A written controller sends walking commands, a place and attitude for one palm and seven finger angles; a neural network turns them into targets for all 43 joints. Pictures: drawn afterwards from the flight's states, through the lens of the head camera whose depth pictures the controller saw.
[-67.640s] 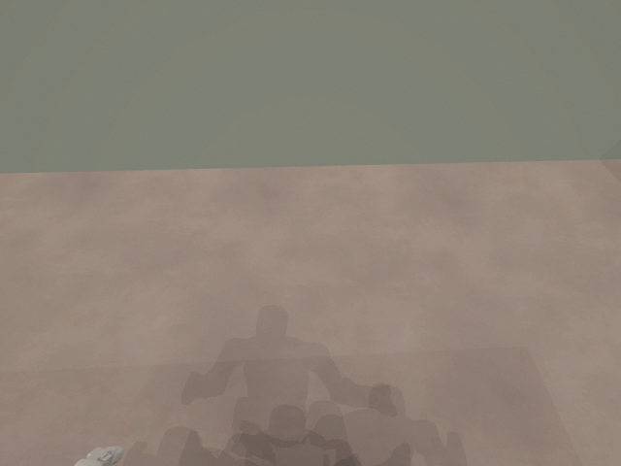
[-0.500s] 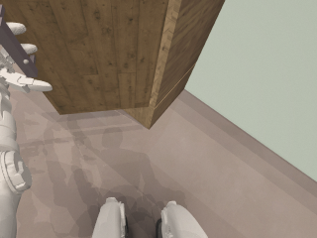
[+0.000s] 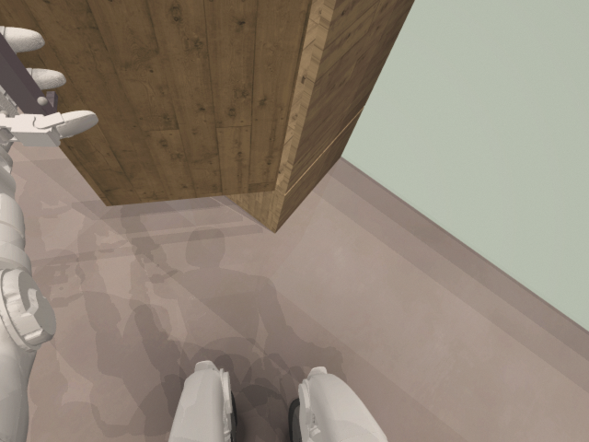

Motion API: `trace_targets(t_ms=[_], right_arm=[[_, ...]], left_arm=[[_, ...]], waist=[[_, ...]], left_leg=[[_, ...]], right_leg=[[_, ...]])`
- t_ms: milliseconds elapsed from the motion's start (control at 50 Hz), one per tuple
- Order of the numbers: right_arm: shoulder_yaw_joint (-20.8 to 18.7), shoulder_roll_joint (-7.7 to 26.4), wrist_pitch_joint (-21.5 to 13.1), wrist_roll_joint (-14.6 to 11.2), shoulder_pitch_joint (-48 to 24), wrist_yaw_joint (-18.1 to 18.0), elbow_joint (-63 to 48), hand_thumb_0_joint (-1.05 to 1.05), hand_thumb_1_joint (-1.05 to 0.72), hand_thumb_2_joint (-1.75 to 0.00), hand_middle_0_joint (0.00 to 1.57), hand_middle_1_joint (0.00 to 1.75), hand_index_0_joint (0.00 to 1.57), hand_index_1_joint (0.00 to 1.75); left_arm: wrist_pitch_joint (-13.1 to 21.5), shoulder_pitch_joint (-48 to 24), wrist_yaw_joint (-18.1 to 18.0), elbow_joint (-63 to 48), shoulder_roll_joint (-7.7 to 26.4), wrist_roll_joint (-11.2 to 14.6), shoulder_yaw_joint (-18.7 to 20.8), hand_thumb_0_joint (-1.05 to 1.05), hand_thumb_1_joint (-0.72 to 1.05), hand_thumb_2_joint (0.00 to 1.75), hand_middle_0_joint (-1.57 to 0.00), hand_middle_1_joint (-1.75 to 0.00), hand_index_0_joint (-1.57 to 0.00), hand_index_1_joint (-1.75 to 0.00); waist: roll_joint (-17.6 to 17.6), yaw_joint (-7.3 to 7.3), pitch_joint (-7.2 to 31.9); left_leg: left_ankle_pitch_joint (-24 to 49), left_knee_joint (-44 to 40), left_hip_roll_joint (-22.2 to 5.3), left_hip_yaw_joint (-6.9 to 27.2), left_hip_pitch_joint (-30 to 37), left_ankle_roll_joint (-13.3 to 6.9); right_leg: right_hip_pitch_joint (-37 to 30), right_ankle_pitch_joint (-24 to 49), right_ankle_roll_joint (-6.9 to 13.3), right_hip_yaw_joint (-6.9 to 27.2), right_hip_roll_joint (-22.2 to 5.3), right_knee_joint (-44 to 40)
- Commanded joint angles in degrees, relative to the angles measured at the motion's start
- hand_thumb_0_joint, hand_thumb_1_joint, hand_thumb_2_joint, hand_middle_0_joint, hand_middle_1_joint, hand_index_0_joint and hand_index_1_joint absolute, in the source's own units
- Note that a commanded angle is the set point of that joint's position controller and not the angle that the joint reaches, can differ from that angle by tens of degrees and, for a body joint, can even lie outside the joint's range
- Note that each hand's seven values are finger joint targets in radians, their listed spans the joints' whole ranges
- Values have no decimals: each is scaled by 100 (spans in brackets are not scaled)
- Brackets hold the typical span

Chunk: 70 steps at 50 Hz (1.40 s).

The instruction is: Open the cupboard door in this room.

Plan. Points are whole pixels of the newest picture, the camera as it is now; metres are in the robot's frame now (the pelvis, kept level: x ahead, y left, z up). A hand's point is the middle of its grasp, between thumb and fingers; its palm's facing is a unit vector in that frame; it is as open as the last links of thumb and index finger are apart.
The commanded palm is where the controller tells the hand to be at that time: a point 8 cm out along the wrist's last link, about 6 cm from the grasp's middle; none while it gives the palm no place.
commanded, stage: close the thumb around the handle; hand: left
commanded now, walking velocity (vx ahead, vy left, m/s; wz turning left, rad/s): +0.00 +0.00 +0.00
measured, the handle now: (21, 71) +0.56 +0.30 +0.07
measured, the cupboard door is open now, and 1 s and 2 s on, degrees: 47 61 95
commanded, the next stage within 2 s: pull the door open along its arc in 0.40 s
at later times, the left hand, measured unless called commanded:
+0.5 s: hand (43, 100) +0.52 +0.27 +0.07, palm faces +0.10 -1.00 +0.00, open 5.5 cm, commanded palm +0.51 +0.29 +0.07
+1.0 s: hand (58, 161) +0.44 +0.24 +0.07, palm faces +0.16 -0.99 +0.04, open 5.9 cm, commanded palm +0.37 +0.28 +0.07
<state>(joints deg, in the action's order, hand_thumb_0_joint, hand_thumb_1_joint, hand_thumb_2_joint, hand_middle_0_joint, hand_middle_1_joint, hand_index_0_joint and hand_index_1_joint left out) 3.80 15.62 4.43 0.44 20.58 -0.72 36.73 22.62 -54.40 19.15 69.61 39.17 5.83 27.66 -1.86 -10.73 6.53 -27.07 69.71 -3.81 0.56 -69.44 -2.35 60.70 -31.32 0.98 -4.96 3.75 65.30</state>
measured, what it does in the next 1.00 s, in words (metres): stands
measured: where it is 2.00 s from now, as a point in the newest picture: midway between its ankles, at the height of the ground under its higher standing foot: outside the picture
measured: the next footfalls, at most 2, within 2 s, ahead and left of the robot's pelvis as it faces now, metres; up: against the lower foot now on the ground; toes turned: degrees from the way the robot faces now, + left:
none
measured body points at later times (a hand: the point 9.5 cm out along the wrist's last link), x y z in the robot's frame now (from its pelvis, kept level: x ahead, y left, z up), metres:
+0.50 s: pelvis +0.00 +0.00 +0.00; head +0.16 +0.04 +0.41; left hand +0.51 +0.32 +0.07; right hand +0.00 -0.27 -0.10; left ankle +0.04 +0.09 -0.63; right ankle -0.01 -0.12 -0.63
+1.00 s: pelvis +0.02 +0.01 +0.02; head +0.13 +0.03 +0.46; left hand +0.42 +0.29 +0.07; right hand +0.08 -0.26 -0.08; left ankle +0.04 +0.09 -0.63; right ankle -0.01 -0.12 -0.63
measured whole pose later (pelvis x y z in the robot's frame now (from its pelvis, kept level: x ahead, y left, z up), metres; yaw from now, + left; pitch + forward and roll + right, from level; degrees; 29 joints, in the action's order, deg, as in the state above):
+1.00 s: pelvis +0.02 +0.01 +0.02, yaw +0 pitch +22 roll -4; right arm 0.9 14.4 4.5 -0.8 20.0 1.1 32.8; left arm 22.7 -25.4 11.6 42.1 21.1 13.4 22.8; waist -1.3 -6.0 9.6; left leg -27.4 63.3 -3.3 -2.4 -58.3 -2.7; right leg 50.9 -31.1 0.3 -1.8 3.2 59.7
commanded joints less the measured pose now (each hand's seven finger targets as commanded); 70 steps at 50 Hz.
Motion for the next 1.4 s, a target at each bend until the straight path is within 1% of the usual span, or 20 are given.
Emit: trace_targets(t_ms=[0,40,100,180,480,500,560,640,720,760,820,900,920,940,980,1060,1100,1180,1340,1380], right_arm=[[-429,1220,-54,7,1141,-114,-146,0,-90,-90,20,30,20,30],[-453,1222,-75,29,1169,-105,-166,0,-90,-90,20,30,20,30],[-434,1216,-67,10,1149,-112,-139,0,-90,-90,20,30,20,30],[-431,1227,-92,16,1159,-116,-147,0,-90,-90,20,30,20,30],[-400,1242,-84,7,1164,-127,-182,0,-90,-90,20,30,20,30],[-408,1218,-84,3,1159,-114,-207,0,-90,-90,20,30,20,30],[-447,1221,-69,11,1154,-84,-256,0,-90,-90,20,30,20,30],[-492,1178,-41,-13,1112,-36,-330,0,-90,-90,20,30,20,30],[-549,1107,-23,-79,940,1,-490,0,-90,-90,20,30,20,30],[-579,1077,-28,-108,855,27,-579,0,-90,-90,20,30,20,30],[-622,1010,-36,-154,698,71,-705,0,-90,-90,20,30,20,30],[-668,939,-99,-196,457,96,-871,0,-90,-90,20,30,20,30],[-661,761,-160,-119,305,73,-916,0,-90,-90,20,30,20,30],[-645,738,-224,-103,273,117,-927,0,-90,-90,20,30,20,30],[-668,690,-262,-19,181,212,-949,0,-90,-90,20,30,20,30],[-686,570,-230,150,22,340,-947,0,-90,-90,20,30,20,30],[-695,549,-189,207,-105,371,-950,0,-90,-90,20,30,20,30],[-709,445,-189,265,-351,335,-942,0,-90,-90,20,30,20,30],[-651,287,-346,306,-831,244,-964,0,-90,-90,20,30,20,30],[-643,240,-389,310,-964,247,-996,0,-90,-90,20,30,20,30]], left_arm=[[304,-2342,-36,-1137,1602,58,92,0,40,68,-36,-130,-36,-130],[365,-2287,-54,-1233,1623,88,204,0,51,73,-37,-131,-37,-131],[346,-2385,-40,-1101,1474,93,25,0,68,80,-38,-133,-38,-133],[368,-2314,-27,-1101,1669,71,166,0,90,90,-40,-135,-40,-135],[253,-2387,-25,-1015,1881,16,242,0,90,90,-40,-135,-40,-135],[245,-2256,-4,-1082,1653,41,104,0,90,90,-40,-135,-40,-135],[292,-1923,-5,-1404,1653,110,224,0,90,90,-40,-135,-40,-135],[316,-1229,17,-1664,1395,214,229,0,90,90,-40,-135,-40,-135],[319,-295,46,-2038,1037,384,182,0,90,90,-40,-135,-40,-135],[366,195,47,-2479,836,486,136,0,90,90,-40,-135,-40,-135],[325,1042,14,-2811,364,650,-41,0,90,90,-40,-135,-40,-135],[402,1887,-52,-3414,-89,851,-163,0,90,90,-40,-135,-40,-135],[347,1945,-943,-3774,-218,1195,644,0,90,90,-40,-135,-40,-135],[307,2388,-1410,-3828,-702,1070,229,0,90,90,-40,-135,-40,-135],[295,2910,-2175,-4372,-1204,911,46,0,90,90,-40,-135,-40,-135],[298,3336,-3587,-5191,-1949,242,-512,0,90,90,-40,-135,-40,-135],[320,3307,-4019,-5489,-2203,-80,-846,0,90,90,-40,-135,-40,-135],[455,3453,-4317,-5766,-2788,-449,-1578,0,90,90,-40,-135,-40,-135],[701,3919,-4421,-6244,-3380,-560,-2371,0,90,90,-40,-135,-40,-135],[732,4139,-4483,-6371,-3568,-611,-2593,0,90,90,-40,-135,-40,-135]], waist=[[-1180,-69,2915],[-1209,-25,3091],[-1091,-138,2823],[-1223,-37,3001],[-1199,-85,2961],[-1207,-47,2967],[-1341,121,3297],[-1157,263,3293],[-740,409,3139],[-868,531,3200],[-470,568,2830],[-442,708,2661],[-493,1251,2664],[-625,1095,2445],[-410,1127,2518],[-196,1113,2543],[-202,1066,2486],[66,967,2395],[184,953,1948],[4,1000,1919]], left_leg=[[2334,-642,-6,615,3568,44],[2448,-612,3,630,3669,38],[2229,-653,-14,631,3552,34],[2332,-619,4,607,3542,46],[2260,-529,-7,588,3320,20],[2267,-572,1,588,3390,33],[2608,-615,-3,588,3725,59],[2815,-730,14,550,3868,74],[2653,-873,86,369,3594,31],[2912,-959,100,322,3801,50],[2750,-1084,144,228,3617,27],[2785,-1185,189,139,3605,49],[2880,-1300,196,129,3495,132],[2914,-1316,182,156,3549,171],[3108,-1357,163,147,3574,224],[3368,-1316,153,124,3605,245],[3060,-1333,173,126,3583,251],[2626,-1327,229,117,3588,199],[1849,-1411,310,85,3415,145],[1682,-1441,343,58,3434,144]], right_leg=[[-88,1737,42,226,84,-832],[-85,1786,59,234,92,-801],[0,1651,31,223,89,-863],[-93,1724,48,234,83,-814],[-62,1700,27,238,86,-747],[-100,1709,33,233,87,-765],[-197,1911,51,216,84,-740],[-446,2098,70,189,111,-790],[-971,2329,22,212,117,-916],[-1097,2527,40,207,111,-939],[-1334,2607,11,202,120,-1061],[-1556,2769,9,221,90,-1071],[-1672,2690,2,154,47,-1064],[-1482,2588,-6,114,67,-1039],[-1601,2670,-15,84,41,-959],[-1843,2925,-6,136,-8,-862],[-1895,2812,18,157,-39,-878],[-2044,2822,28,211,-66,-997],[-2143,2442,45,294,-153,-1249],[-2120,2289,47,321,-189,-1289]])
